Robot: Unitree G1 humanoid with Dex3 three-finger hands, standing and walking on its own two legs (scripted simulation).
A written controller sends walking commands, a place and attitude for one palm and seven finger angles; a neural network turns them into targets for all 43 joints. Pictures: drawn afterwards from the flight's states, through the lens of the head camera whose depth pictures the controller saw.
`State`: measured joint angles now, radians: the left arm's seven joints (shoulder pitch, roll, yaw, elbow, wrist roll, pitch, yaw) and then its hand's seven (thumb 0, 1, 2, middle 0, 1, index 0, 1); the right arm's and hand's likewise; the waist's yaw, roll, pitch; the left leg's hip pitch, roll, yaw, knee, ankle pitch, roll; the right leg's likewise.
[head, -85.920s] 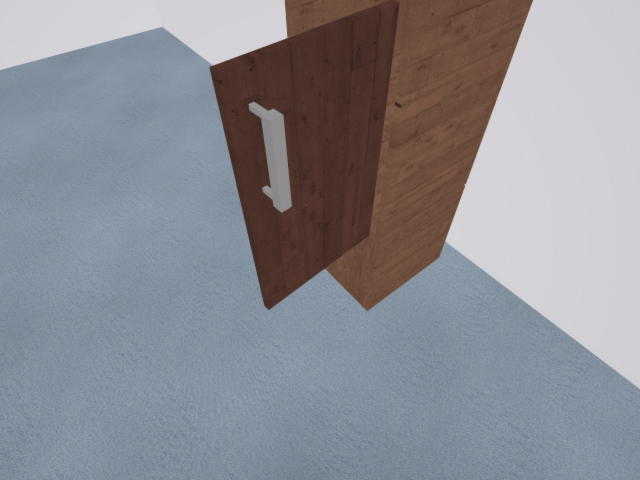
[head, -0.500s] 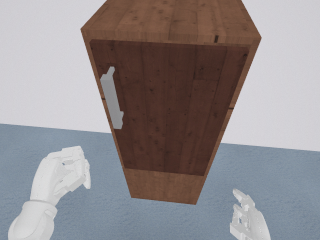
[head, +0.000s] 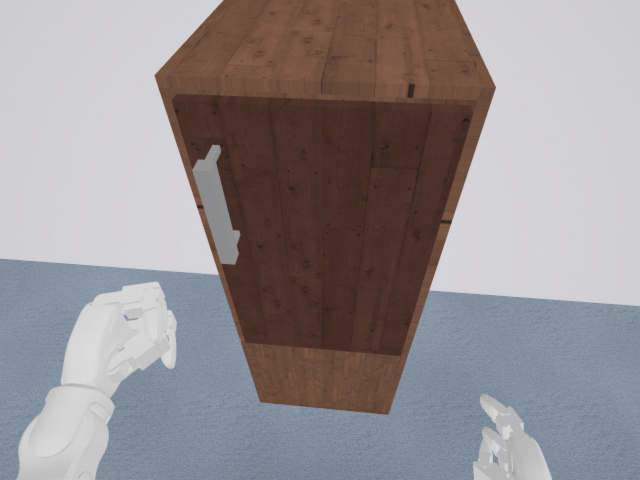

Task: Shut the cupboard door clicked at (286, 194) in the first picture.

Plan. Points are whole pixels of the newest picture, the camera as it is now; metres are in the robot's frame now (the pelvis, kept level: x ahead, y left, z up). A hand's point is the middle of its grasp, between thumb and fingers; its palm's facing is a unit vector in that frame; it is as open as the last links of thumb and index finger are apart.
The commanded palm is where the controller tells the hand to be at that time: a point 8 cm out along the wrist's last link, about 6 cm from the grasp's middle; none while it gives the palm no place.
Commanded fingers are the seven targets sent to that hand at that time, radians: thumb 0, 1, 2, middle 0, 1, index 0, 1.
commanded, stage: raise the hand and make a fist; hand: left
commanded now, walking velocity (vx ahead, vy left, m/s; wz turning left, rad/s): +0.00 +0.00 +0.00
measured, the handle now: (222, 207) +0.44 +0.19 +0.11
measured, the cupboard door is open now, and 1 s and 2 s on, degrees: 0 0 0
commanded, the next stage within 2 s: bring the fist close to the handle in 0.04 s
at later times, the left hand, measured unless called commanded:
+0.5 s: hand (187, 308) +0.27 +0.18 +0.12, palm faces +0.02 -1.00 -0.05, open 3.1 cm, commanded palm +0.24 +0.22 +0.12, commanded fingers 0.00 0.90 0.90 -1.30 -1.50 -1.30 -1.50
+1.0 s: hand (215, 272) +0.32 +0.16 +0.12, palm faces +0.00 -1.00 -0.03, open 3.1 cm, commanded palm +0.30 +0.21 +0.12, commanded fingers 0.00 0.90 0.90 -1.30 -1.50 -1.30 -1.50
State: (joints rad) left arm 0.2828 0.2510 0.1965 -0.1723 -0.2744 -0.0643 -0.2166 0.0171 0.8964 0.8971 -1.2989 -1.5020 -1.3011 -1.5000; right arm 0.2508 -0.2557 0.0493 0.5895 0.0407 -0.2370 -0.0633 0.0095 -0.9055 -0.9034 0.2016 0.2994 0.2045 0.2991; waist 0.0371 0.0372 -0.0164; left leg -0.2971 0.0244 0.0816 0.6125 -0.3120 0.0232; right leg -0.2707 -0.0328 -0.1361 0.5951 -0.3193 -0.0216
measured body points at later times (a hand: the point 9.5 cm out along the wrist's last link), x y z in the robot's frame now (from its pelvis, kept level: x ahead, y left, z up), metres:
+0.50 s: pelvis +0.00 -0.02 +0.00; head +0.00 -0.04 +0.45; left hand +0.26 +0.23 +0.12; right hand +0.17 -0.25 -0.08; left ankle +0.01 +0.10 -0.73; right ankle +0.00 -0.10 -0.73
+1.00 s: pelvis +0.00 -0.01 +0.00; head +0.00 -0.03 +0.45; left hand +0.31 +0.21 +0.12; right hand +0.16 -0.24 -0.09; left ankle +0.01 +0.10 -0.73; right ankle +0.00 -0.10 -0.73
